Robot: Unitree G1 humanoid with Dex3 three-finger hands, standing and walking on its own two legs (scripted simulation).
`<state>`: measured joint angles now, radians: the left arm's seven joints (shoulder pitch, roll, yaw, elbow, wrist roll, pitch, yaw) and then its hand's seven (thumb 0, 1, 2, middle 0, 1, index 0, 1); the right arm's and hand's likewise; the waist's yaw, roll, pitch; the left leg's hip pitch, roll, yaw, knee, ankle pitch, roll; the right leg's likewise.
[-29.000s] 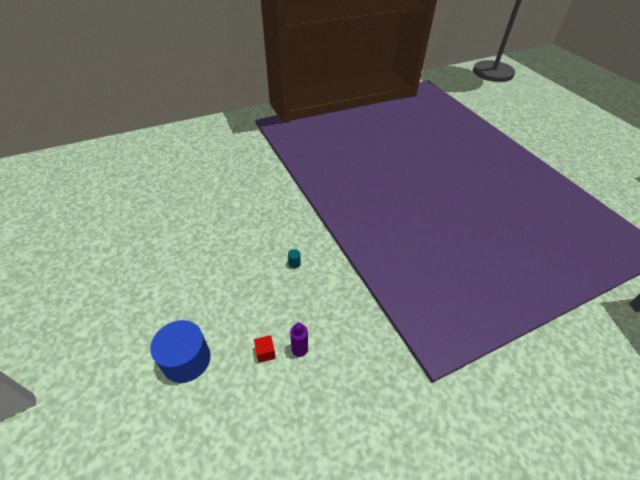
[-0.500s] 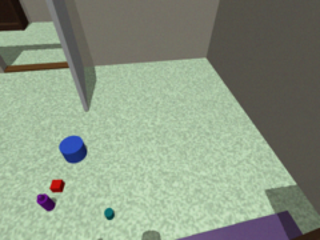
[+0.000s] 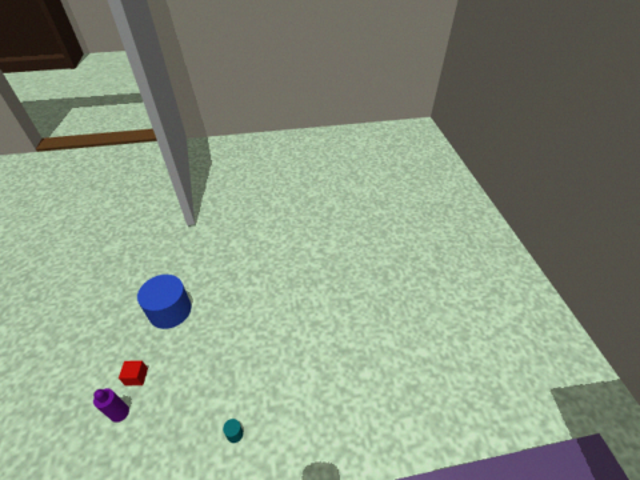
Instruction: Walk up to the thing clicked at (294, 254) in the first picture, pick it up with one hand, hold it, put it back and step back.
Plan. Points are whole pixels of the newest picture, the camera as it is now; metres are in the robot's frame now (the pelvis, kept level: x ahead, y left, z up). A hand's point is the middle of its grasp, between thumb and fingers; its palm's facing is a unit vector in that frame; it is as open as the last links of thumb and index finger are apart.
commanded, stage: walk up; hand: left
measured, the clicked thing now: (233, 431) +0.42 +0.26 -0.77
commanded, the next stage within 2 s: stand in 0.34 s
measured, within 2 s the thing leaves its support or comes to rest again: neither
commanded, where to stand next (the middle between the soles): +0.02 -0.02 m, yaw +0 degrees
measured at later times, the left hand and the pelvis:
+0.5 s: hand out of the picture +0.09 +0.25 -0.16, palm faces -0.02 -0.94 -0.34, open 7.4 cm; pelvis +0.00 +0.00 +0.00, yaw +0 degrees
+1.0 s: hand out of the picture +0.05 +0.24 -0.16, palm faces -0.02 -0.94 -0.34, open 7.4 cm; pelvis -0.01 -0.01 +0.00, yaw +0 degrees
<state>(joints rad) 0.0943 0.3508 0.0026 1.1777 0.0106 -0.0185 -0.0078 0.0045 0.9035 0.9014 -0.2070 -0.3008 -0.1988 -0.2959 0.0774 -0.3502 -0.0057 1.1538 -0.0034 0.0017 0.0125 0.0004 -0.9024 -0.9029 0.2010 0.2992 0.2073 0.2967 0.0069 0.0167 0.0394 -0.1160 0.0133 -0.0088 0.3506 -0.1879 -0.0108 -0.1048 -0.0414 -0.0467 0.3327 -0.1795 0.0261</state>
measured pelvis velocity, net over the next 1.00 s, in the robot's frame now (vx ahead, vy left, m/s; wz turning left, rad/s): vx -0.01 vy -0.01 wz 0.01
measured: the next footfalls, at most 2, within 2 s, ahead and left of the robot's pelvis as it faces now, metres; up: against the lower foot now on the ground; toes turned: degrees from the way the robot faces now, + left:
none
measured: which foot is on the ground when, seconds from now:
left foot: down 0.00-1.00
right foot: down 0.00-1.00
